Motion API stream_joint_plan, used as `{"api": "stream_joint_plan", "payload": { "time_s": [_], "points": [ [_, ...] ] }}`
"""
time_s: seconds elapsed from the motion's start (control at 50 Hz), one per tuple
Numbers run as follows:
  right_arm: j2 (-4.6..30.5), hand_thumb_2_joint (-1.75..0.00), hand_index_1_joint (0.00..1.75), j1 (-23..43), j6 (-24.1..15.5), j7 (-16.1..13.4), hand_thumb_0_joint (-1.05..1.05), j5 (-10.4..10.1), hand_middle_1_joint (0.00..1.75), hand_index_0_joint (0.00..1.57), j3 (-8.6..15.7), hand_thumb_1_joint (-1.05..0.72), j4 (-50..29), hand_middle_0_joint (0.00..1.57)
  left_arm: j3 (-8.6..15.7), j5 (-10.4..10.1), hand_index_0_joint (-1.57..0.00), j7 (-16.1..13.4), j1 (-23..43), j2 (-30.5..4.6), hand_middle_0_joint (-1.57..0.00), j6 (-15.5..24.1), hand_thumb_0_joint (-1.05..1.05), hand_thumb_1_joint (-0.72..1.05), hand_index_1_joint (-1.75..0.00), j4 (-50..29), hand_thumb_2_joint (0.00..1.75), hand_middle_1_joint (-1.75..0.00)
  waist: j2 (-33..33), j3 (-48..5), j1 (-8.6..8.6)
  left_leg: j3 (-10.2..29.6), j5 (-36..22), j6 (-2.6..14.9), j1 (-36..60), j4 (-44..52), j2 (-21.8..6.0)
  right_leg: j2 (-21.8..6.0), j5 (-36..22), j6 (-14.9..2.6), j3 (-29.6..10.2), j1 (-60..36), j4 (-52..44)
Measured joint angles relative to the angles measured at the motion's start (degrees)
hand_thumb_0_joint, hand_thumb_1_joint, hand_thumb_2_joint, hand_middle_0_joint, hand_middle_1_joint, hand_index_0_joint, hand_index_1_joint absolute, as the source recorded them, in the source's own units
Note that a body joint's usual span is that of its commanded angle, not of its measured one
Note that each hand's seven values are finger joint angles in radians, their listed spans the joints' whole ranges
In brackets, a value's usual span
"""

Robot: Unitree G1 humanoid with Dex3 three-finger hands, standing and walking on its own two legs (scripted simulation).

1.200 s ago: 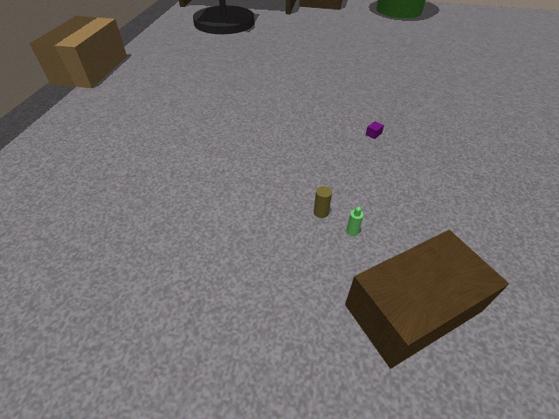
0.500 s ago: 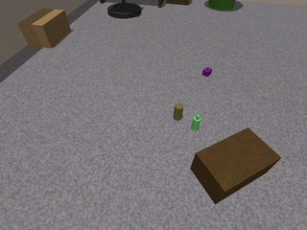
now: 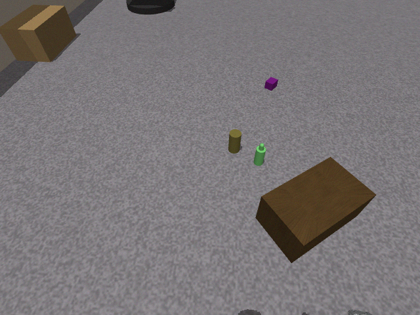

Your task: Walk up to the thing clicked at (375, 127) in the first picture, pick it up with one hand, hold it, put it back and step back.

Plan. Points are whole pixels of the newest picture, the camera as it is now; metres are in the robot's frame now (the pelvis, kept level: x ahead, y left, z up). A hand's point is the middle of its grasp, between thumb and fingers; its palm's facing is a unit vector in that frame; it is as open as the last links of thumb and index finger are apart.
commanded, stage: walk up
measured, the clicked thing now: (271, 83) +1.92 -0.44 -0.75
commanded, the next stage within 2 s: none
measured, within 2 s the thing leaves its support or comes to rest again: neither
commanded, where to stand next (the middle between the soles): +0.05 +0.00 m, yaw -86 degrees
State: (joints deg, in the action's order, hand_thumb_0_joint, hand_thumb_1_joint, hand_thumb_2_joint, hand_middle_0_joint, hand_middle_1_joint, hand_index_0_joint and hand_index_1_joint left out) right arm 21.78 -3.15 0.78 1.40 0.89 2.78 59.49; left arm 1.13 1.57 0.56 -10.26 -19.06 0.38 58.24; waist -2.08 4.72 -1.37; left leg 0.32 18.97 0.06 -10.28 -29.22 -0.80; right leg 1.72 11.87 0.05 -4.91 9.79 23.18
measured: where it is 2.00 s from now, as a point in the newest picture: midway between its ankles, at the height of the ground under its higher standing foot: outside the picture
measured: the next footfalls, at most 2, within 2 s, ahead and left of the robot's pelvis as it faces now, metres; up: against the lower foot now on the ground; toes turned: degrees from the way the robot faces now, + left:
right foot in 0.60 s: -0.05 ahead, -0.08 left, +0.00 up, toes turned -39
left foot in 0.92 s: +0.18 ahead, +0.05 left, +0.00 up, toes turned -55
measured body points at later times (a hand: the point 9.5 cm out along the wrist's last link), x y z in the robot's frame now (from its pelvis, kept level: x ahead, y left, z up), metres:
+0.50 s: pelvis -0.02 +0.07 +0.00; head +0.02 +0.05 +0.45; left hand +0.24 +0.30 -0.10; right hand -0.12 -0.25 -0.10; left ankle +0.02 +0.16 -0.74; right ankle -0.08 -0.07 -0.71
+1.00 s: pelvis +0.03 +0.06 -0.03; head +0.07 +0.04 +0.42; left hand +0.36 +0.13 -0.14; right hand -0.17 -0.19 -0.12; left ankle +0.16 +0.08 -0.74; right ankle -0.08 -0.03 -0.72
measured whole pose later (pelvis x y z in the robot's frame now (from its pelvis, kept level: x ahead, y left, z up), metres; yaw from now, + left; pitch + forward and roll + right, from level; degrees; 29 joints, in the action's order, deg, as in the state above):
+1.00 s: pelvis +0.03 +0.06 -0.03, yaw -57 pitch -3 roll +0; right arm 21.1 -14.1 -0.3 0.8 1.3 3.3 40.8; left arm 2.1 0.6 -0.3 -13.7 -23.8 -2.4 38.8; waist 2.1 7.1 1.2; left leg -2.1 17.9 0.9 -22.0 -42.7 -1.1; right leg 6.6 28.1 0.6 -12.0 23.5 55.0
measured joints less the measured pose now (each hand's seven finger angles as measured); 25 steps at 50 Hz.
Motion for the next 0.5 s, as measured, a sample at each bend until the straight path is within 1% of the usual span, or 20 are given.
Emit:
{"api": "stream_joint_plan", "payload": {
  "time_s": [0.02,0.04,0.08,0.12,0.14,0.16,0.18,0.2,0.22,0.24,0.26,0.3,0.34,0.38,0.42,0.46,0.5],
  "points": [
    [0.4,-0.90,0.30,1.1,0.3,0.1,0.01,0.0,0.30,0.21,0.6,-0.90,-1.6,0.21,0.4,0.4,-0.21,-0.1,-1.1,0.1,-0.20,-0.1,0.01,0.91,-0.30,-1.4,0.90,-0.30,-0.1,0.7,-0.35,1.5,4.1,0.08,-1.8,-4.4,1.1,0.4,-0.2,0.14,-1.9,1.1,0.7],
    [0.7,-0.90,0.30,2.0,0.4,0.2,0.01,0.0,0.30,0.21,1.0,-0.90,-3.1,0.21,0.6,0.6,-0.21,-0.2,-2.2,0.1,-0.20,-0.3,0.01,0.91,-0.30,-2.6,0.90,-0.30,0.0,1.3,-0.53,2.7,6.9,0.06,-3.6,-8.2,2.0,0.7,-0.7,0.34,-3.7,2.0,1.0],
    [1.0,-0.90,0.30,3.3,0.5,0.4,0.01,-0.2,0.30,0.20,1.7,-0.90,-5.7,0.21,1.1,1.0,-0.21,-0.4,-3.8,-0.2,-0.20,-0.8,0.01,0.91,-0.30,-4.6,0.90,-0.30,0.4,2.1,-0.48,4.2,8.3,-0.08,-6.2,-12.2,2.7,1.3,-1.7,1.11,-6.8,3.5,1.0],
    [1.3,-0.90,0.30,3.6,0.5,0.6,0.01,-0.2,0.30,0.20,2.2,-0.90,-8.1,0.20,1.6,1.2,-0.21,-0.5,-4.8,-0.7,-0.20,-1.4,0.01,0.91,-0.30,-6.7,0.90,-0.30,1.0,2.5,-0.54,5.1,7.9,-0.22,-7.2,-11.6,2.9,1.9,-2.2,2.18,-9.7,5.1,1.6],
    [1.4,-0.90,0.30,3.4,0.5,0.7,0.01,-0.1,0.30,0.20,2.4,-0.90,-9.2,0.20,1.8,1.2,-0.21,-0.5,-5.0,-1.0,-0.20,-1.6,0.01,0.91,-0.30,-7.7,0.90,-0.30,1.3,2.7,-0.57,5.4,7.1,-0.33,-6.9,-9.5,3.0,2.3,-2.3,2.78,-11.1,5.9,2.3],
    [1.5,-0.90,0.30,3.0,0.4,0.7,0.00,-0.1,0.30,0.20,2.6,-0.90,-10.1,0.20,1.9,1.2,-0.21,-0.5,-5.2,-1.4,-0.20,-1.9,0.01,0.91,-0.30,-8.7,0.90,-0.30,1.6,2.7,-0.44,5.6,4.8,-0.33,-5.8,-5.5,2.9,2.7,-2.0,3.39,-12.3,6.9,3.5],
    [1.3,-0.90,0.30,2.4,0.2,0.5,0.00,0.3,0.30,0.20,2.9,-0.90,-10.9,0.20,2.1,1.1,-0.21,-0.5,-5.0,-2.1,-0.20,-2.3,0.01,0.91,-0.30,-9.6,0.90,-0.30,2.4,2.9,-0.08,4.9,-1.6,-0.05,-4.9,-2.4,3.2,2.8,-1.2,3.63,-13.4,8.0,5.6],
    [0.9,-0.90,0.30,1.6,0.1,0.3,0.00,0.7,0.30,0.20,3.1,-0.90,-11.6,0.20,2.5,1.0,-0.21,-0.7,-4.3,-2.6,-0.20,-2.7,0.01,0.91,-0.30,-10.1,0.90,-0.30,3.4,3.4,0.03,3.7,-4.1,0.44,-4.5,-2.1,3.5,2.9,3.3,2.86,-13.9,9.3,9.5],
    [0.5,-0.90,0.30,0.8,0.3,0.2,0.00,0.9,0.30,0.20,3.0,-0.91,-11.9,0.20,2.7,1.0,-0.21,-0.9,-3.8,-2.9,-0.20,-2.9,0.01,0.91,-0.30,-10.6,0.90,-0.30,3.8,3.6,0.08,2.6,-4.0,0.96,-4.2,-2.3,3.2,3.3,8.4,2.34,-12.3,11.2,14.7],
    [0.2,-0.90,0.30,0.0,0.7,0.3,0.00,0.9,0.30,0.20,2.9,-0.91,-12.0,0.20,2.9,1.1,-0.21,-1.0,-3.5,-3.3,-0.20,-3.1,0.01,0.91,-0.30,-11.0,0.90,-0.30,3.7,3.6,0.35,1.7,-3.7,1.39,-3.6,-2.0,2.5,3.6,11.7,2.05,-9.7,13.1,20.1],
    [-0.2,-0.90,0.30,-0.9,1.0,0.3,0.00,1.0,0.30,0.20,2.8,-0.90,-12.1,0.20,3.1,1.1,-0.21,-0.8,-3.4,-3.7,-0.20,-3.2,0.01,0.91,-0.30,-11.4,0.90,-0.30,3.5,3.5,0.74,1.0,-3.8,1.65,-2.8,-1.1,1.7,3.7,13.0,1.72,-7.2,14.6,25.0],
    [-0.9,-0.90,0.30,-2.8,1.2,0.2,0.00,1.0,0.30,0.20,2.6,-0.90,-12.1,0.20,3.6,0.6,-0.21,0.2,-3.6,-4.8,-0.20,-3.2,0.01,0.91,-0.30,-12.3,0.90,-0.30,3.5,2.9,1.34,-0.7,-4.6,1.76,-1.2,1.3,0.3,3.1,11.3,1.15,-3.6,16.7,31.9],
    [-1.1,-0.90,0.30,-4.6,1.0,0.2,0.01,1.1,0.30,0.20,2.5,-0.90,-12.4,0.20,4.0,0.2,-0.21,1.4,-4.0,-5.8,-0.20,-3.1,0.01,0.91,-0.30,-13.1,0.90,-0.30,3.4,2.3,1.95,-2.6,-5.1,1.84,-0.3,3.0,-0.7,1.5,8.3,1.05,-1.2,17.2,34.8],
    [-0.9,-0.90,0.30,-6.1,0.6,0.4,0.01,1.1,0.30,0.20,2.6,-0.90,-12.9,0.21,4.0,0.1,-0.20,2.4,-4.7,-6.4,-0.20,-3.1,0.01,0.91,-0.30,-13.6,0.90,-0.30,3.1,1.9,2.43,-4.9,-5.2,1.97,0.5,3.8,-1.3,-0.6,6.5,1.38,0.6,16.2,33.1],
    [-0.4,-0.90,0.30,-7.7,0.1,0.7,0.01,1.2,0.30,0.20,2.7,-0.90,-13.9,0.21,3.7,0.2,-0.20,3.0,-5.1,-6.7,-0.20,-3.3,0.01,0.91,-0.30,-14.0,0.90,-0.30,2.6,1.7,2.93,-7.4,-4.8,2.08,1.0,4.0,-1.9,-2.6,6.5,1.59,2.2,14.7,29.2],
    [0.4,-0.90,0.30,-9.2,-0.3,1.1,0.01,1.3,0.30,0.20,2.8,-0.90,-15.0,0.21,3.3,0.3,-0.20,3.3,-5.2,-6.6,-0.20,-3.4,0.01,0.91,-0.30,-14.3,0.90,-0.30,1.9,1.7,3.45,-9.8,-4.0,2.08,1.1,3.5,-2.6,-3.8,7.5,1.36,3.5,13.2,24.8],
    [1.4,-0.90,0.30,-10.6,-0.4,1.5,0.01,1.4,0.30,0.21,2.9,-0.90,-16.0,0.21,2.9,0.3,-0.20,3.4,-4.9,-6.5,-0.20,-3.2,0.01,0.91,-0.30,-14.6,0.90,-0.30,1.2,1.8,4.12,-12.0,-2.8,1.90,0.7,2.0,-3.5,-4.4,8.5,0.83,4.6,11.7,20.7]
  ]
}}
